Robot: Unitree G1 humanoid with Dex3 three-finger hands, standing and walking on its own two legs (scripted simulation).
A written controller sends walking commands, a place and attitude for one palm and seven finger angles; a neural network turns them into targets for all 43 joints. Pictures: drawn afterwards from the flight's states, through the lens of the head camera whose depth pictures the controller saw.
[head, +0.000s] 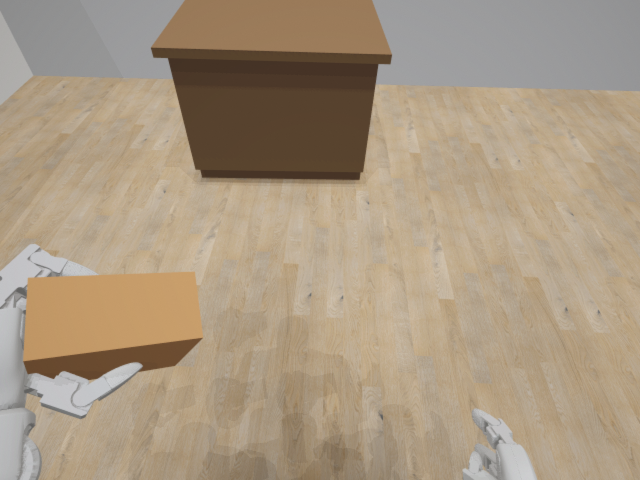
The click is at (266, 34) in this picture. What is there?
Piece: table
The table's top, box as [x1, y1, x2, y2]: [151, 0, 391, 63]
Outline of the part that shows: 151,47 153,57 360,63 390,63 391,57 390,50 371,0 185,0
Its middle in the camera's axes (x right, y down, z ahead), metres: -0.19 -0.93 +1.68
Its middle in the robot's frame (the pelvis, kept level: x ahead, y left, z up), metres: +1.86 +0.29 -0.11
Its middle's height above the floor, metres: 0.66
